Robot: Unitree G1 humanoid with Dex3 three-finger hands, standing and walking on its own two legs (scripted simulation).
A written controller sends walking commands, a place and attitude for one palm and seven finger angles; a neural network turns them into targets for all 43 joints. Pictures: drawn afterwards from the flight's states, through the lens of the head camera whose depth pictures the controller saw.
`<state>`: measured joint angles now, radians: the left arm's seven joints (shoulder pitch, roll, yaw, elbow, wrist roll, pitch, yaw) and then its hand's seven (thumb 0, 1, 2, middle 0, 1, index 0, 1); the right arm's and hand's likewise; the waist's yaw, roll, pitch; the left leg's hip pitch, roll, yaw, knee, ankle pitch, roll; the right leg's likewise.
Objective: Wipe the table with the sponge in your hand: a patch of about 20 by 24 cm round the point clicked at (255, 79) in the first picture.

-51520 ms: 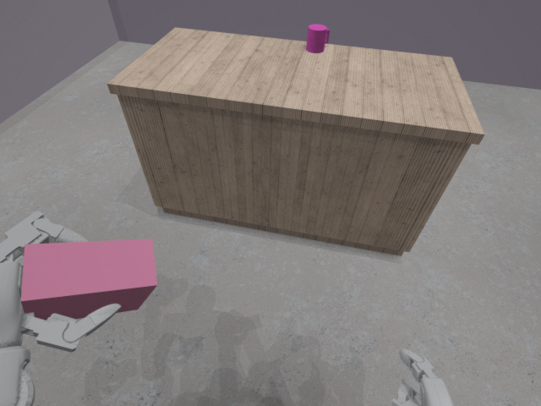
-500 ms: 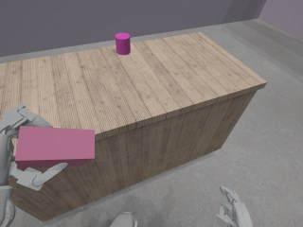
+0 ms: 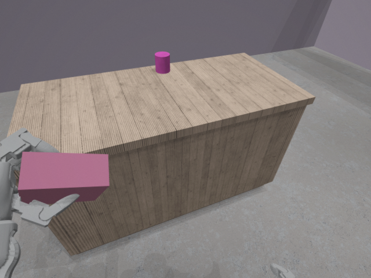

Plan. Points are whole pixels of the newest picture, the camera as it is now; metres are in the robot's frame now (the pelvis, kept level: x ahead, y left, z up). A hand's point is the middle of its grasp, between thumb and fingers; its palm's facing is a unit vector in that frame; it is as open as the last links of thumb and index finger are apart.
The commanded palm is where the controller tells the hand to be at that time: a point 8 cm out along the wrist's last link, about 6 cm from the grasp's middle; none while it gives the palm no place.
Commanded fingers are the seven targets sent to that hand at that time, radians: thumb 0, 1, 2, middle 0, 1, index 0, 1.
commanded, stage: stop stepping back and stand still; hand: left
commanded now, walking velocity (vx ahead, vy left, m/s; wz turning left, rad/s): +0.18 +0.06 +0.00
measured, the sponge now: (77, 179) +0.23 +0.21 +0.17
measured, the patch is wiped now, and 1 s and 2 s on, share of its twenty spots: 1.00 1.00 1.00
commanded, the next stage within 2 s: stand and wait in 0.96 s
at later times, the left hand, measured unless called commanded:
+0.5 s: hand (49, 221) +0.15 +0.20 +0.19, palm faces +0.36 -0.86 -0.36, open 9.8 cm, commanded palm +0.10 +0.25 +0.21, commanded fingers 0.00 0.10 1.30 -1.20 -1.60 -1.20 -1.60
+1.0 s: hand (33, 227) +0.14 +0.22 +0.19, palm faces +0.40 -0.84 -0.36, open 9.8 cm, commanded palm +0.10 +0.26 +0.21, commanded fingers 0.00 0.10 1.30 -1.20 -1.60 -1.20 -1.60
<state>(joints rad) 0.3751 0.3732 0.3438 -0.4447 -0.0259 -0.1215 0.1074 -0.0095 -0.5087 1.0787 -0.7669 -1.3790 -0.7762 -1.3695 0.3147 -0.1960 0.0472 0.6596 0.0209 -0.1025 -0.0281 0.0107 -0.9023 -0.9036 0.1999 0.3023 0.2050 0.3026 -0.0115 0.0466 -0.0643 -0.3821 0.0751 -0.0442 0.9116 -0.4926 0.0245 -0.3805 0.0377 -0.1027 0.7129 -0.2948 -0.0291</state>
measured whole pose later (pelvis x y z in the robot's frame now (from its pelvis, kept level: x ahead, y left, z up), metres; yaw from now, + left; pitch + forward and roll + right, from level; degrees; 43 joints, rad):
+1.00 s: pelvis -0.06 -0.02 +0.03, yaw +0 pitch -2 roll -1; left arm 0.50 0.36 0.30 -0.49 -0.04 -0.11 0.16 -0.01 -0.51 1.08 -0.77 -1.38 -0.78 -1.37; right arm 0.22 -0.22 0.02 0.63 0.01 -0.10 -0.08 0.01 -0.91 -0.90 0.20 0.30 0.20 0.30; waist 0.01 0.00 -0.03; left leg -0.27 0.03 0.00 0.57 -0.27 -0.01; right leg -0.30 0.00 -0.06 0.53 -0.20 -0.02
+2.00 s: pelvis -0.04 +0.01 +0.04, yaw -1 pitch -1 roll -1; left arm 0.48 0.34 0.29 -0.43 -0.04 -0.11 0.16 -0.01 -0.51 1.08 -0.77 -1.38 -0.78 -1.37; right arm 0.19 -0.21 0.02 0.62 0.00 -0.06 -0.07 0.01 -0.90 -0.90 0.20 0.30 0.20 0.30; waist 0.01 0.01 -0.03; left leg -0.20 0.00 0.04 0.48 -0.26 0.03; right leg -0.23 -0.02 -0.02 0.40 -0.16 0.03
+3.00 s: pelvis -0.03 +0.01 +0.04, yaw -1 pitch +0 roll -1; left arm 0.48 0.34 0.28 -0.43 -0.05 -0.09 0.16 -0.01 -0.51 1.08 -0.77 -1.38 -0.77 -1.37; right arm 0.18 -0.21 0.03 0.61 0.00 -0.05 -0.07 0.01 -0.90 -0.90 0.20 0.30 0.20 0.30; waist 0.01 0.02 -0.03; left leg -0.19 0.00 0.03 0.47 -0.27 0.03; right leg -0.22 -0.02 -0.03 0.40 -0.17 0.02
